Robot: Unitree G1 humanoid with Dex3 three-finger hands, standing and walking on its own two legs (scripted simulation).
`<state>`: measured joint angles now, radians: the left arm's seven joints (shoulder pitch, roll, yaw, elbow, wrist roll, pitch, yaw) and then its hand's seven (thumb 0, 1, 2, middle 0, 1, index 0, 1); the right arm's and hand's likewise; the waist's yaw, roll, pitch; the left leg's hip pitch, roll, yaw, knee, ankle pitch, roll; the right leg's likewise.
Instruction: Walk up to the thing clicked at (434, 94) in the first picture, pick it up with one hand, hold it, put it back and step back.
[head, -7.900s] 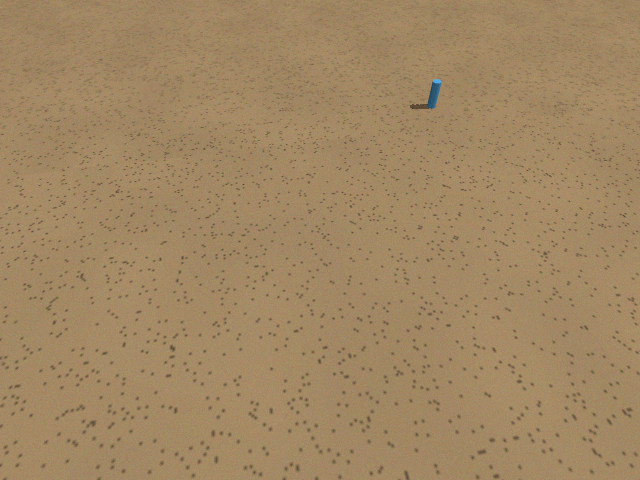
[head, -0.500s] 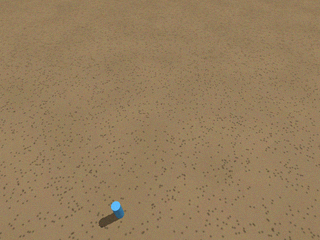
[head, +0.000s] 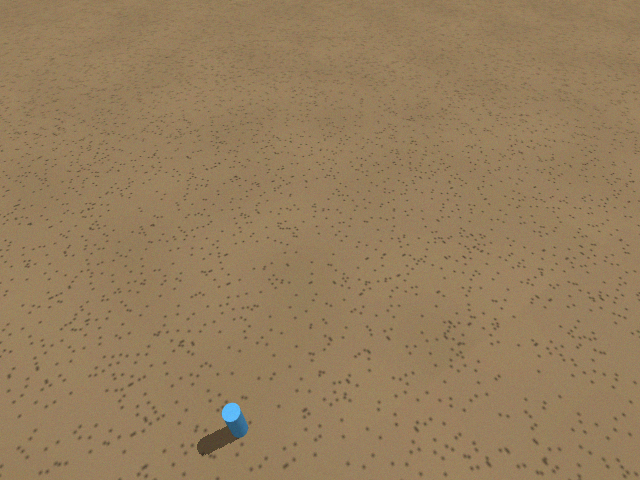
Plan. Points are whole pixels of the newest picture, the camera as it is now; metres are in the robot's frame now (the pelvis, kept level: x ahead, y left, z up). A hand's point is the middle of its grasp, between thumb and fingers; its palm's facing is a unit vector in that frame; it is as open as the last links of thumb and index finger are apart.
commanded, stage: stand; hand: left
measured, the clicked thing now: (235, 420) +0.39 +0.25 -0.70
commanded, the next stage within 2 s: go down in 0.80 s
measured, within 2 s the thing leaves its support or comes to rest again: neither
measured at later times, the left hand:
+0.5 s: hand out of the picture +0.07 +0.26 -0.16, palm faces -0.03 -0.94 -0.34, open 7.4 cm
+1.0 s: hand out of the picture +0.11 +0.25 -0.16, palm faces +0.04 -0.94 -0.33, open 8.0 cm
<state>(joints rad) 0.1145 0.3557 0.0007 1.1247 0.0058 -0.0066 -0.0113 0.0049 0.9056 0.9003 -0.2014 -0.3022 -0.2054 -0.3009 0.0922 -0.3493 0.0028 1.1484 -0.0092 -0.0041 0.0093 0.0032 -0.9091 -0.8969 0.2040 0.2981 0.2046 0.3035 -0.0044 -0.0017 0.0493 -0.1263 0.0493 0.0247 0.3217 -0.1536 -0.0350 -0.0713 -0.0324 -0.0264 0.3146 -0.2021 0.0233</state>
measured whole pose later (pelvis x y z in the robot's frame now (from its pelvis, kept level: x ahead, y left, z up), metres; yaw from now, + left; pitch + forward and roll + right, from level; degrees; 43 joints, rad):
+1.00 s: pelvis +0.00 +0.00 +0.00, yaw +1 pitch +0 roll +0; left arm 0.07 0.33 0.05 1.06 0.00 -0.03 0.00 0.01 0.84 0.83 -0.15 -0.24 -0.15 -0.24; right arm 0.16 -0.33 0.00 0.96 0.04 -0.03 -0.02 0.00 -0.94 -0.90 0.20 0.30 0.20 0.30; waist 0.00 0.01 0.05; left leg -0.22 0.04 0.01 0.41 -0.19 -0.03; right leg -0.16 -0.04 -0.04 0.39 -0.24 0.03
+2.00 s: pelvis -0.01 +0.01 -0.10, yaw +0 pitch +18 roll -3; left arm 0.30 0.37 0.30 0.37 0.00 0.20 -0.12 -0.01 -0.56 0.05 -0.09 -0.09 -0.10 -0.09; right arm 0.21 -0.23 0.00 0.54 0.00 -0.16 -0.08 0.01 -0.86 -0.88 0.21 0.30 0.21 0.30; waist -0.03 0.00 -0.12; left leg -0.98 0.07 -0.04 1.19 -0.52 -0.02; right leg -0.89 -0.03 -0.04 1.14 -0.56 0.04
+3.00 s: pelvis -0.09 +0.01 -0.35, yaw -6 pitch +33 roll -7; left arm -0.41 0.81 0.81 1.01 -0.22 -0.37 -0.68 -0.01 -0.59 0.09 -0.03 -0.10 -0.05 -0.09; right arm 0.08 -0.33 0.08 0.69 -0.04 -0.18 -0.06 0.01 -0.90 -0.90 0.21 0.30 0.21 0.30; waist -0.04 -0.04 -0.12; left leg -2.00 0.07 -0.14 2.08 -0.66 -0.03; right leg -1.88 0.01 -0.05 2.03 -0.73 0.04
